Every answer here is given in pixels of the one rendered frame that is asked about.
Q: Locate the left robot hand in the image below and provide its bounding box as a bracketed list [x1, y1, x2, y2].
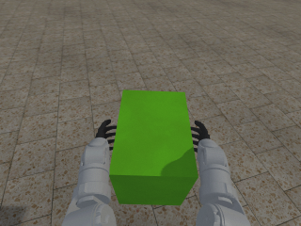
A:
[95, 119, 117, 151]

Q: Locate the carton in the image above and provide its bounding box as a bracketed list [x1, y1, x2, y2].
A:
[109, 89, 198, 206]

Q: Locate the right robot hand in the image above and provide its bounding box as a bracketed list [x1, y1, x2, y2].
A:
[190, 121, 210, 152]

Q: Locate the left robot forearm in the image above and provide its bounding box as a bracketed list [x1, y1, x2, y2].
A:
[63, 137, 111, 220]

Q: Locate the right robot forearm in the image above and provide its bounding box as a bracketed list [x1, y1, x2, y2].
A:
[197, 138, 246, 216]

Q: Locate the robot right upper arm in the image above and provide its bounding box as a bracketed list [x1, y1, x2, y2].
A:
[196, 202, 251, 226]

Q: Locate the robot left upper arm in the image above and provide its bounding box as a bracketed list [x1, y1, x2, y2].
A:
[62, 202, 117, 226]

